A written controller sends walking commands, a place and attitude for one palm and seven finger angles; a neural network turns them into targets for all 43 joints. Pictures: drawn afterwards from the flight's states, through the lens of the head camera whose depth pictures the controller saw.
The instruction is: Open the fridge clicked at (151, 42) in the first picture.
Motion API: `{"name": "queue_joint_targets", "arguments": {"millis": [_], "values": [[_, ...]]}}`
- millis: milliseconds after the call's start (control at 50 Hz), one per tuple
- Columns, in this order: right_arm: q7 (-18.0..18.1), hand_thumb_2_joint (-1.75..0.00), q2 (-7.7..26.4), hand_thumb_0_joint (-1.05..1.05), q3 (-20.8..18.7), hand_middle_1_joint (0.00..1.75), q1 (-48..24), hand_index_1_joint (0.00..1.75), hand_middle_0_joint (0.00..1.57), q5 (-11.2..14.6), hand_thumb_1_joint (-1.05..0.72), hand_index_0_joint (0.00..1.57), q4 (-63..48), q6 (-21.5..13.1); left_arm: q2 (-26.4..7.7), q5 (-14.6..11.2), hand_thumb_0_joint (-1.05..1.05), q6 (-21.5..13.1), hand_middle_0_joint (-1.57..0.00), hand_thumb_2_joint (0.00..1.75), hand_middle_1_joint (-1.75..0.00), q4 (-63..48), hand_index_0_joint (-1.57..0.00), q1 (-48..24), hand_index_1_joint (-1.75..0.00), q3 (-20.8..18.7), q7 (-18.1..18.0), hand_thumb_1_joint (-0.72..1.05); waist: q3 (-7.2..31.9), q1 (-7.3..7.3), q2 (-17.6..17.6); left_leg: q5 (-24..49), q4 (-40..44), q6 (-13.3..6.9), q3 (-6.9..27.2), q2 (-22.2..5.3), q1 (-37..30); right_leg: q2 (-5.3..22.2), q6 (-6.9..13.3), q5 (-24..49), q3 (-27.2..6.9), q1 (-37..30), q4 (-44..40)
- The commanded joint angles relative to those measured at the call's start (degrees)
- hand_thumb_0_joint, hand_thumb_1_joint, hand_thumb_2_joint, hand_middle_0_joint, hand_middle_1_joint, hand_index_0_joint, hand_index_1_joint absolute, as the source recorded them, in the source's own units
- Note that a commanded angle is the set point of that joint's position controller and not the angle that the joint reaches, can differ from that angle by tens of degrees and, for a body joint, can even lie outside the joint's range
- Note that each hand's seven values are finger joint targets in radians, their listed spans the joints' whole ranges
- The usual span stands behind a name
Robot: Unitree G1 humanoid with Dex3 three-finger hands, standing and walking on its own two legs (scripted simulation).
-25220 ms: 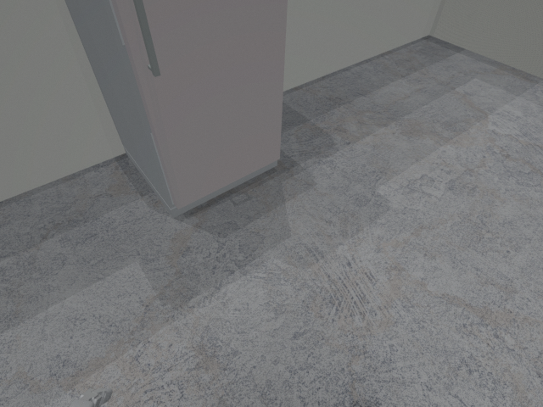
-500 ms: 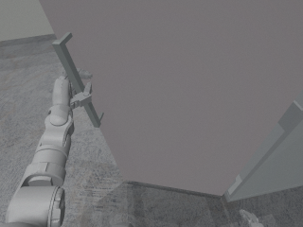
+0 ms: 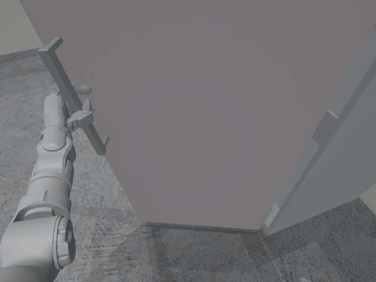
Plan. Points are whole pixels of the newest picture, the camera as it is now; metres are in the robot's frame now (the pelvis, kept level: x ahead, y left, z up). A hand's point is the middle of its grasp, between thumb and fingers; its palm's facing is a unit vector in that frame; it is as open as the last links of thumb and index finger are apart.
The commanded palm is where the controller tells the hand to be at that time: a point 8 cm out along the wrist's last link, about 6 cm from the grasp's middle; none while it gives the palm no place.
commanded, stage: stop walking and hold the door back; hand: left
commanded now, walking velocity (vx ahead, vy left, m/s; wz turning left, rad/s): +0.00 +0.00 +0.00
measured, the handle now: (83, 106) +0.47 +0.24 +0.13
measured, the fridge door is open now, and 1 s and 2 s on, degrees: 65 64 63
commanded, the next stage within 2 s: loosen the grip on the handle in 0.62 s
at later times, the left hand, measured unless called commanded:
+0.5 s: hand (86, 117) +0.43 +0.22 +0.14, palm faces +0.17 -0.96 -0.23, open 5.4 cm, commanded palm +0.39 +0.28 +0.12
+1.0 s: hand (82, 117) +0.43 +0.23 +0.14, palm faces +0.21 -0.95 -0.22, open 9.8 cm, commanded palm +0.40 +0.27 +0.13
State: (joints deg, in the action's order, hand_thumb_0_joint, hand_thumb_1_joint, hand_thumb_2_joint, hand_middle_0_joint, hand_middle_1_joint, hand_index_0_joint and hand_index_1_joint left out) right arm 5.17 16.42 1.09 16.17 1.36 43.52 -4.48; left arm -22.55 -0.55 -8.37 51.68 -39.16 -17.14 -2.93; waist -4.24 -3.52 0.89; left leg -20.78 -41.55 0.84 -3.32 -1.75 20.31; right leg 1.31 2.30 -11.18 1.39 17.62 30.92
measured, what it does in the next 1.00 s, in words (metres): steps on the spot: left foot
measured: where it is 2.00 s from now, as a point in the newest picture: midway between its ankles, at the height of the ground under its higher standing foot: outside the picture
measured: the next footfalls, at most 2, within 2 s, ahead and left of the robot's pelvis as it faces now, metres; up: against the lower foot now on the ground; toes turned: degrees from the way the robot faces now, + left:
left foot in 0.06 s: +0.08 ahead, +0.15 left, +0.00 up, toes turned +4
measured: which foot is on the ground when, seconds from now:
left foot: up 0.00-0.04, down 0.06-1.00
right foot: down 0.00-1.00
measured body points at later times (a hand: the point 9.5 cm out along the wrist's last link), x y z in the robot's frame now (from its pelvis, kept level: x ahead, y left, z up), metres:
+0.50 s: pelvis +0.02 +0.04 +0.00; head +0.03 +0.03 +0.45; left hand +0.41 +0.27 +0.15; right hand +0.14 -0.21 -0.12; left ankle +0.04 +0.15 -0.74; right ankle +0.06 -0.09 -0.74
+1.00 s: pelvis +0.01 +0.03 -0.01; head +0.02 +0.03 +0.44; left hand +0.41 +0.28 +0.15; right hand +0.13 -0.24 -0.10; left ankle +0.04 +0.15 -0.74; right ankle +0.06 -0.09 -0.74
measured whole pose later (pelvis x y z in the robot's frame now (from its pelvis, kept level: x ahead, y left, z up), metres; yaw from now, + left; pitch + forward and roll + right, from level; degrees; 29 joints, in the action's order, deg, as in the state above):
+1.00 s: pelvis +0.01 +0.03 -0.01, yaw +0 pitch +2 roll +1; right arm 2.1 15.9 0.0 16.4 1.2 38.2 -7.7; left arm -20.8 0.6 -14.2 41.6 -32.8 -13.4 -0.9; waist 1.5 -2.5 -0.9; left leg -15.1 -33.8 -0.2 -3.6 -1.5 21.0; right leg 1.4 0.0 -13.3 1.0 23.4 34.3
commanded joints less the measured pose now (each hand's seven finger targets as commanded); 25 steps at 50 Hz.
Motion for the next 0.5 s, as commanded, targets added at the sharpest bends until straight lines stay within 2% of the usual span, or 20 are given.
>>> {"name": "queue_joint_targets", "arguments": {"millis": [0, 40, 60, 80, 100, 120, 140, 160, 200, 240, 260, 340, 400, 420, 440, 460, 480], "values": [[0.8, -0.90, 6.3, 0.00, -2.5, 0.30, -2.4, 0.30, 0.20, -0.4, -0.90, 0.20, -7.3, -2.7, -18.0, -0.3, 0.00, -4.9, -0.45, 0.90, -1.40, -16.7, -0.45, -18.7, -1.40, -3.1, -1.4, 0.90, 17.5, 3.30, -5.7, 11.3, 16.2, -0.4, -0.7, -0.5, -12.3, 8.0, 0.7, -1.9, -7.1, -4.5, -8.2], [0.6, -0.90, 7.4, 0.00, -3.2, 0.30, -3.2, 0.30, 0.20, 0.0, -0.90, 0.20, -8.4, -2.2, -16.5, -0.2, 0.00, -5.7, -0.45, 0.90, -1.40, -18.7, -0.45, -17.8, -1.40, -2.3, -1.2, 0.90, 17.3, 4.20, 0.5, 15.7, 19.1, -2.6, 5.7, -6.4, -12.4, 3.2, -1.9, -2.2, -5.0, -3.4, -4.0], [0.5, -0.90, 7.4, 0.00, -3.4, 0.30, -4.2, 0.30, 0.20, 0.7, -0.90, 0.20, -9.4, -1.7, -15.6, -0.6, 0.00, -5.8, -0.45, 0.90, -1.40, -20.3, -0.45, -17.4, -1.40, -1.6, -1.0, 0.90, 17.1, 4.46, 3.4, 18.6, 18.3, -3.8, 7.4, -8.3, -12.5, 1.6, -2.5, -0.8, -4.2, -3.0, -2.9], [0.2, -0.90, 6.8, 0.00, -3.2, 0.30, -3.4, 0.30, 0.20, 0.8, -0.90, 0.20, -9.2, -1.0, -13.7, -0.6, 0.00, -5.5, -0.45, 0.90, -1.40, -17.8, -0.45, -14.6, -1.40, -0.1, -0.4, 0.90, 17.3, 4.69, 1.3, 16.0, 17.6, -3.8, 7.0, -8.1, -10.2, 1.3, -2.8, -3.5, -4.7, -4.5, -3.9], [0.3, -0.90, 5.6, 0.00, -2.5, 0.30, -4.8, 0.30, 0.20, 0.4, -0.90, 0.20, -10.0, -1.0, -11.2, -0.3, 0.00, -5.8, -0.45, 0.90, -1.40, -19.6, -0.45, -16.5, -1.40, 2.2, -0.1, 0.90, 14.9, 3.62, 6.7, 12.2, 19.3, -3.8, 6.5, -7.8, -7.4, 1.4, -2.6, -4.2, -3.6, -3.7, -2.9], [0.4, -0.90, 6.0, 0.00, -2.5, 0.30, -4.6, 0.30, 0.20, 0.3, -0.90, 0.20, -9.7, -0.9, -13.6, 0.2, 0.00, -6.1, -0.45, 0.90, -1.40, -19.7, -0.45, -18.4, -1.40, 0.2, -0.4, 0.90, 14.4, 3.93, 7.5, 9.8, 20.1, -3.8, 6.7, -7.9, -5.9, 1.1, -2.6, -4.6, -3.2, -4.0, -1.8], [0.5, -0.90, 6.2, 0.00, -2.8, 0.30, -4.4, 0.30, 0.20, 0.3, -0.90, 0.20, -9.8, -0.8, -14.2, 0.5, 0.00, -6.3, -0.45, 0.90, -1.40, -20.1, -0.45, -18.5, -1.40, 0.0, -0.7, 0.90, 15.1, 4.13, 6.3, 8.2, 19.7, -3.6, 6.3, -7.8, -5.4, 1.2, -2.6, -4.3, -3.2, -4.8, -1.6], [0.7, -0.90, 6.3, 0.00, -3.2, 0.30, -4.5, 0.30, 0.20, 0.4, -0.90, 0.20, -10.1, -0.6, -15.3, 0.4, 0.00, -6.6, -0.45, 0.90, -1.40, -22.4, -0.45, -17.7, -1.40, -0.8, -1.0, 0.90, 15.4, 4.20, 6.0, 9.7, 19.1, -3.3, 5.6, -7.1, -6.2, 1.7, -2.4, -1.9, -3.8, -5.0, -2.1], [0.6, -0.90, 5.8, 0.00, -3.2, 0.30, -4.3, 0.30, 0.20, 0.1, -0.90, 0.20, -11.0, -0.4, -12.9, 0.5, 0.00, -6.4, -0.45, 0.90, -1.40, -23.8, -0.45, -14.4, -1.40, 0.5, -0.9, 0.90, 18.1, 4.31, 2.2, 12.6, 16.6, -2.5, 4.5, -6.2, -7.5, 2.6, -2.2, 1.9, -4.7, -6.5, -2.7], [0.6, -0.90, 5.6, 0.00, -3.3, 0.30, -4.7, 0.30, 0.20, 0.1, -0.90, 0.20, -11.1, -0.2, -12.1, 0.1, 0.00, -6.0, -0.45, 0.90, -1.40, -24.0, -0.45, -13.5, -1.40, 1.0, -0.9, 0.90, 18.1, 4.04, -0.3, 11.2, 15.0, -1.7, 3.2, -4.9, -8.2, 3.6, -1.8, 1.5, -6.8, -5.4, -4.8], [0.8, -0.90, 5.5, 0.00, -3.2, 0.30, -4.8, 0.30, 0.20, 0.2, -0.90, 0.20, -11.0, -0.2, -11.0, -0.3, 0.00, -5.7, -0.45, 0.90, -1.40, -24.4, -0.45, -13.0, -1.40, 2.2, -0.8, 0.90, 17.2, 3.64, -0.9, 11.3, 15.3, -1.6, 2.9, -4.7, -9.0, 3.9, -1.8, 1.9, -7.0, -4.5, -5.4], [0.9, -0.90, 5.3, 0.00, -3.2, 0.30, -5.1, 0.30, 0.20, 0.1, -0.90, 0.20, -11.1, 0.2, -12.0, -0.3, 0.00, -5.4, -0.45, 0.90, -1.40, -25.5, -0.45, -11.1, -1.40, 0.8, -1.1, 0.90, 18.4, 3.90, -2.8, 13.3, 14.5, -1.5, 2.8, -4.8, -9.7, 4.1, -1.9, 4.1, -6.9, -4.9, -5.4], [1.0, -0.90, 4.9, 0.00, -2.9, 0.30, -5.7, 0.30, 0.20, 0.0, -0.90, 0.20, -11.3, 0.5, -10.2, -0.5, 0.00, -5.4, -0.45, 0.90, -1.40, -27.3, -0.45, -9.1, -1.40, 1.9, -1.1, 0.90, 18.9, 3.95, -1.9, 16.9, 15.1, -1.6, 3.2, -5.5, -10.1, 3.7, -2.1, 7.9, -5.4, -6.0, -3.8], [1.0, -0.90, 5.0, 0.00, -3.0, 0.30, -5.9, 0.30, 0.20, 0.1, -0.90, 0.20, -11.4, 0.7, -10.7, -0.6, 0.00, -5.3, -0.45, 0.90, -1.40, -27.8, -0.45, -7.8, -1.40, 1.0, -1.2, 0.90, 19.2, 4.05, -2.3, 17.5, 14.9, -1.5, 3.1, -5.6, -10.4, 3.6, -2.1, 8.6, -5.5, -6.2, -3.7], [1.0, -0.90, 4.9, 0.00, -3.0, 0.30, -6.1, 0.30, 0.20, 0.1, -0.90, 0.20, -11.7, 0.8, -10.1, -0.6, 0.00, -5.4, -0.45, 0.90, -1.40, -28.8, -0.45, -7.0, -1.40, 1.5, -1.1, 0.90, 19.1, 4.04, -2.1, 17.1, 15.0, -1.5, 3.1, -5.6, -10.5, 3.5, -2.1, 8.4, -5.3, -5.9, -3.6], [1.2, -0.90, 4.8, 0.00, -2.9, 0.30, -6.5, 0.30, 0.20, 0.2, -0.90, 0.20, -11.5, 0.9, -9.4, -0.8, 0.00, -5.3, -0.45, 0.90, -1.40, -29.1, -0.45, -6.5, -1.40, 2.4, -1.1, 0.90, 18.2, 3.81, -0.3, 17.5, 15.7, -1.5, 3.1, -5.6, -10.3, 3.4, -2.1, 8.5, -5.0, -5.8, -3.6], [1.2, -0.90, 4.6, 0.00, -2.7, 0.30, -6.4, 0.30, 0.20, 0.1, -0.90, 0.20, -11.5, 1.0, -8.9, -0.8, 0.00, -5.2, -0.45, 0.90, -1.40, -28.9, -0.45, -6.2, -1.40, 2.6, -1.1, 0.90, 17.7, 3.97, -0.6, 16.8, 15.9, -1.7, 3.3, -5.9, -9.7, 3.3, -2.3, 7.8, -4.9, -5.6, -3.5]]}}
